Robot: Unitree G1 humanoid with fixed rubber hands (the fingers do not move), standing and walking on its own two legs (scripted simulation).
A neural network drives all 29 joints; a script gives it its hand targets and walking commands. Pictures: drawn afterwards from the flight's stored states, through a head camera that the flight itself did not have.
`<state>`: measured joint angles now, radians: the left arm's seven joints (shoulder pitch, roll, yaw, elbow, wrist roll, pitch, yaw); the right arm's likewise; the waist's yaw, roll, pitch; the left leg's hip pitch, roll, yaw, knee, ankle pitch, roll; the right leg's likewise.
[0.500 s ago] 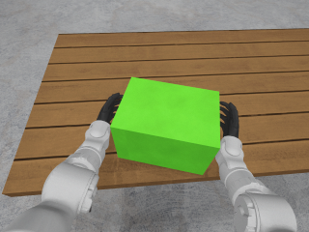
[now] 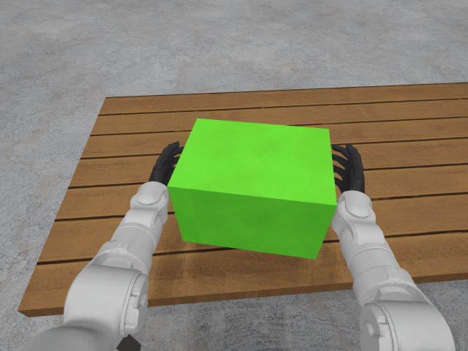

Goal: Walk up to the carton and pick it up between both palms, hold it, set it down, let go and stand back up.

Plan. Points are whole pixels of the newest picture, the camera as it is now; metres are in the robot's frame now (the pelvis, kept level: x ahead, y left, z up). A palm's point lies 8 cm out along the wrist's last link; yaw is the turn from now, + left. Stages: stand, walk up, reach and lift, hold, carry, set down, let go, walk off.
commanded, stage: reach and lift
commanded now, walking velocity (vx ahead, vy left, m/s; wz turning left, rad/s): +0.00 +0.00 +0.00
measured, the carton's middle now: (254, 186) +0.40 -0.03 +0.06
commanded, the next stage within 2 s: hold in 1.84 s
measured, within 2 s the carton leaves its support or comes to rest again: neither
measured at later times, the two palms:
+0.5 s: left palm (153, 194) +0.37 +0.15 +0.09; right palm (354, 183) +0.36 -0.20 +0.11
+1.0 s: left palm (152, 196) +0.35 +0.14 +0.12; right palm (361, 163) +0.37 -0.20 +0.14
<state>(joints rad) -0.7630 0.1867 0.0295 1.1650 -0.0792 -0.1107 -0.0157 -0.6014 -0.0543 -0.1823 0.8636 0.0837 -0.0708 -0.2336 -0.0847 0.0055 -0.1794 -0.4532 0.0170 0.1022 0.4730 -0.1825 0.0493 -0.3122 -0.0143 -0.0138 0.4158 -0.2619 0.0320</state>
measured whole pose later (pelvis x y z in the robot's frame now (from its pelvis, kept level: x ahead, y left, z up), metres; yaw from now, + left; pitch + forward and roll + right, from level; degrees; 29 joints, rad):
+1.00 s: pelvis +0.00 -0.05 +0.01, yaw +2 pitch -2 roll +1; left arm -0.46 0.03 0.29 0.42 0.18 0.31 -0.05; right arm -0.59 -0.07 -0.09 0.69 0.13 0.09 -0.18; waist -0.03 -0.07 -0.04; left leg -0.14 0.03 0.06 0.28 -0.10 -0.02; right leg -0.02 0.02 -0.06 0.30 -0.24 -0.03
